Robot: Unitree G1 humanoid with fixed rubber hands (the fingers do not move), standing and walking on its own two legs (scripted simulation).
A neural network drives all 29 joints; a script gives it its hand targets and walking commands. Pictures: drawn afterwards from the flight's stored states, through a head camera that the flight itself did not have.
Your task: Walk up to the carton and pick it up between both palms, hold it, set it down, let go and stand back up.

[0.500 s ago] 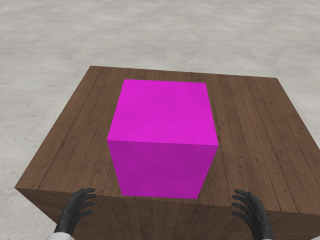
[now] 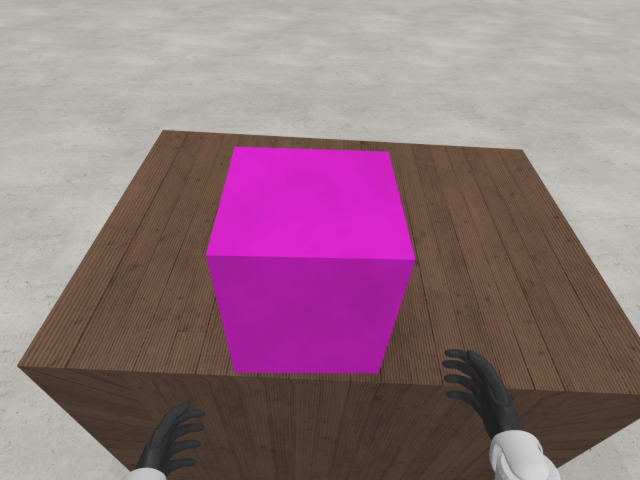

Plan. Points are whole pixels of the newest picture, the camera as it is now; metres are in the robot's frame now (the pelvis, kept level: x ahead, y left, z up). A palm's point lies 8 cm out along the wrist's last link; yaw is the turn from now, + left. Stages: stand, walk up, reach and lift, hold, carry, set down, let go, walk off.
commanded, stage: set down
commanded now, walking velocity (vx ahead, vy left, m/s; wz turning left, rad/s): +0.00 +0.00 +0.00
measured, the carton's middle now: (309, 264) +0.40 +0.03 +0.06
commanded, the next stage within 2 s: let go in 0.24 s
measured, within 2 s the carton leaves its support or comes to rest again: neither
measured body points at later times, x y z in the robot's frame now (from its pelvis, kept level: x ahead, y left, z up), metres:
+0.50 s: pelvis -0.01 +0.00 +0.00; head -0.04 +0.02 +0.44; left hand +0.15 +0.22 -0.10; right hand +0.24 -0.20 +0.00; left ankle +0.02 +0.12 -0.75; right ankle +0.02 -0.10 -0.75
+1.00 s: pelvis -0.03 +0.00 -0.02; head -0.02 -0.01 +0.43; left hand +0.09 +0.26 -0.11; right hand +0.24 -0.21 -0.01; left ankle +0.02 +0.12 -0.74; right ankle +0.02 -0.10 -0.75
